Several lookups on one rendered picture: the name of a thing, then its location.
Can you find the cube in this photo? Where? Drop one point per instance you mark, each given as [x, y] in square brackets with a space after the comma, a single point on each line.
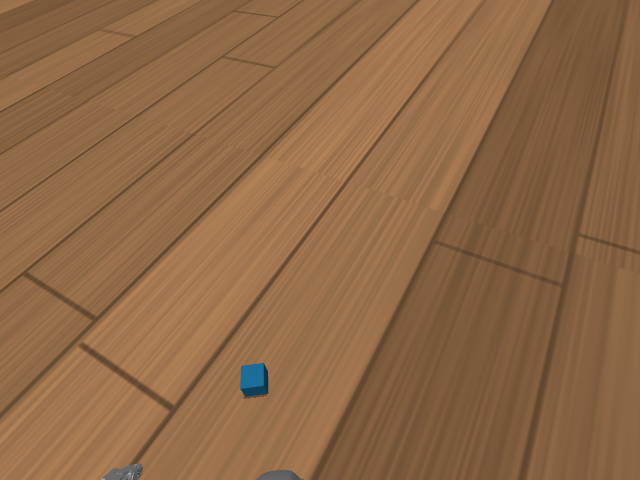
[254, 379]

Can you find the left robot hand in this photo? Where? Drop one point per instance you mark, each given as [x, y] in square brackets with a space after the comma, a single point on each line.
[131, 472]

